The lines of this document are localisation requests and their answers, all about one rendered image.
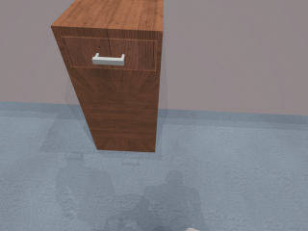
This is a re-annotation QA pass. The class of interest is drawer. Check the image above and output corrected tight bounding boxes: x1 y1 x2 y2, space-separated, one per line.
61 36 157 70

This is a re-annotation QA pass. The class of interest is handle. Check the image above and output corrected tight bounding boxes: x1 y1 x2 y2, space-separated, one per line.
91 53 125 65

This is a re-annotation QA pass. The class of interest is cabinet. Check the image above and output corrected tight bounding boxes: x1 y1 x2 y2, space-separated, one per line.
50 0 164 153

